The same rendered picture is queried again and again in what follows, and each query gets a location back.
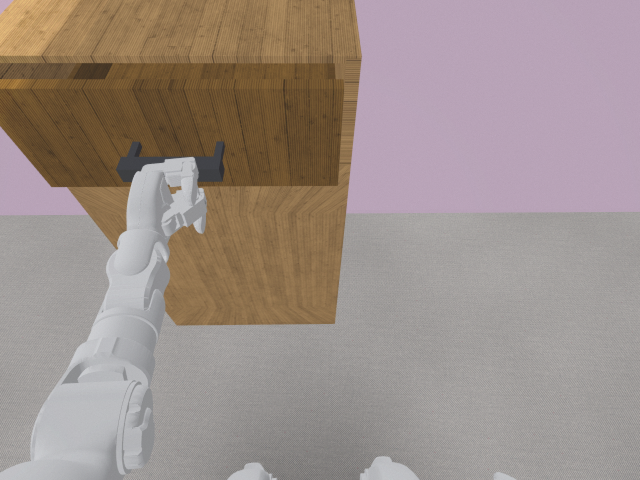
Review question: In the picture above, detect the left robot forearm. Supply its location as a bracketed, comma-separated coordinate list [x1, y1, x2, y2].
[30, 229, 170, 461]

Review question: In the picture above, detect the robot left hand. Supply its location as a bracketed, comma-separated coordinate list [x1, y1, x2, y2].
[126, 157, 207, 243]

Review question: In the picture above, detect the right robot shin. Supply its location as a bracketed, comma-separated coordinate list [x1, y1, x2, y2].
[371, 456, 392, 466]

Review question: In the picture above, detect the robot shin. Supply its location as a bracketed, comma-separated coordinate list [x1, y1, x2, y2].
[371, 456, 392, 466]
[244, 463, 265, 471]

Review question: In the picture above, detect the cabinet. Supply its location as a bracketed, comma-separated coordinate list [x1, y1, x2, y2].
[0, 0, 362, 326]

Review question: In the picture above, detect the left robot upper arm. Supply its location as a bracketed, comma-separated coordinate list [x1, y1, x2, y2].
[0, 380, 155, 480]

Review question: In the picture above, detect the handle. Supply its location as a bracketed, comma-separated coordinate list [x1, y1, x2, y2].
[116, 141, 225, 182]

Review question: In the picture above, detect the drawer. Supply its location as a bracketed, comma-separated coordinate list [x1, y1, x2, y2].
[0, 63, 344, 187]

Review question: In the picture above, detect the left robot shin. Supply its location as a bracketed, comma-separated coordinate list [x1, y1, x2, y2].
[244, 463, 265, 471]

